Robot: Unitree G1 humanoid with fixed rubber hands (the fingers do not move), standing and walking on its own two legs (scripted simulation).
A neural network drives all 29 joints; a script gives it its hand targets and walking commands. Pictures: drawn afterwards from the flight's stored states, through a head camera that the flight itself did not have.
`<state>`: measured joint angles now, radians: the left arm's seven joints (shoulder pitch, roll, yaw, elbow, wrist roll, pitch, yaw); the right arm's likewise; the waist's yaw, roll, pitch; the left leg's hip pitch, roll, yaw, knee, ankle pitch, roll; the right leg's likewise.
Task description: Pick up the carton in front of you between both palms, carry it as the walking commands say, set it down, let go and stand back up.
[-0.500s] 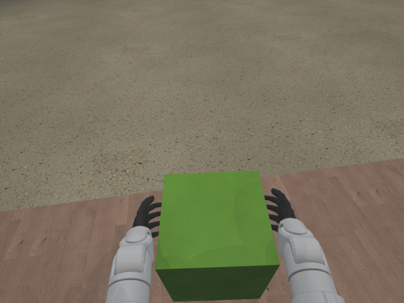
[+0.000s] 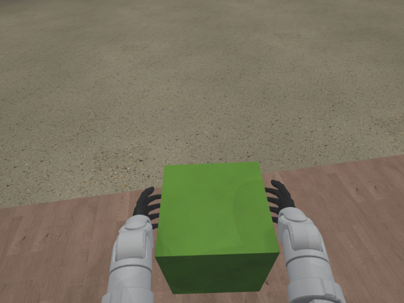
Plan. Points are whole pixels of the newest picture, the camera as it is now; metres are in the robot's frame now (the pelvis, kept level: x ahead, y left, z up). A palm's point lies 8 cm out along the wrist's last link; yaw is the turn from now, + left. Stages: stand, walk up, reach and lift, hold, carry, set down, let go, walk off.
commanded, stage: reach and lift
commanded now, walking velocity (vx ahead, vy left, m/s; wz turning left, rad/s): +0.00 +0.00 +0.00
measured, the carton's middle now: (213, 230) +0.31 +0.00 -0.05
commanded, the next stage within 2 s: hold in 0.50 s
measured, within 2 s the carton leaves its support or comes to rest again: neither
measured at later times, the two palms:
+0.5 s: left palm (141, 218) +0.30 +0.15 +0.04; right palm (286, 210) +0.30 -0.15 +0.04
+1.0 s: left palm (140, 217) +0.29 +0.15 +0.05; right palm (290, 210) +0.29 -0.15 +0.06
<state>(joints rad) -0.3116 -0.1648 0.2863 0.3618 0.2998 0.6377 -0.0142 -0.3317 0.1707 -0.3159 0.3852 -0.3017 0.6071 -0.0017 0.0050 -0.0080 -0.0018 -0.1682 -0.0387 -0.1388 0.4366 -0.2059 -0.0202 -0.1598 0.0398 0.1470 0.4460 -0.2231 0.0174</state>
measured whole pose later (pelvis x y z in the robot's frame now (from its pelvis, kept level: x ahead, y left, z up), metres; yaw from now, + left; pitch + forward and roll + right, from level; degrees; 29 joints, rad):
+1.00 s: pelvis +0.00 +0.00 +0.00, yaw +0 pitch -7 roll +0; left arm -0.29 -0.16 0.24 0.25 0.28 0.77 -0.01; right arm -0.31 0.16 -0.27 0.27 -0.29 0.74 0.00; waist 0.00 0.00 0.01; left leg -0.06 -0.03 -0.13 0.37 -0.18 -0.02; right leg -0.06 0.03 0.14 0.38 -0.20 0.01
